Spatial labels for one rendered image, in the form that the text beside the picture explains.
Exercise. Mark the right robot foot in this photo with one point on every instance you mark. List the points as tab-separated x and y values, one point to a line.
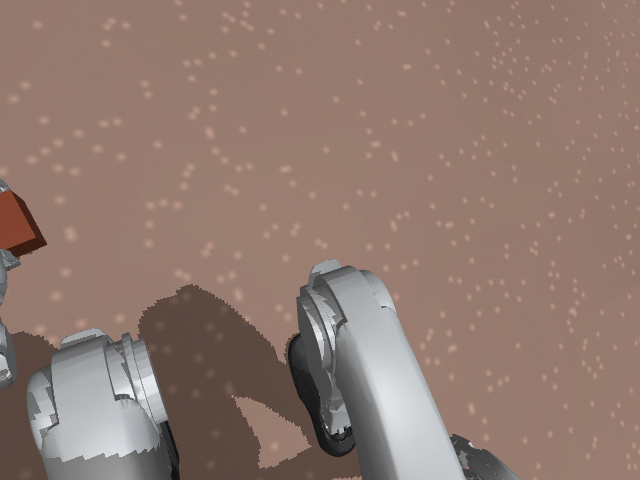
336	445

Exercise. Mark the small box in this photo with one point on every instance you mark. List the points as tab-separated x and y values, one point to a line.
19	232

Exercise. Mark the left robot foot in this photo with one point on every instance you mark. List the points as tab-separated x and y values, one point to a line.
172	450

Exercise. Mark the left robot arm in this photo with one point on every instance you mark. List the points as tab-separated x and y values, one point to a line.
8	367

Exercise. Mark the left robot hand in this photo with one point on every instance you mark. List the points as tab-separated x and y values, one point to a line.
9	260

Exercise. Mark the right robot hand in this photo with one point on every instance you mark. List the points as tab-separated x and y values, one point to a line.
483	465

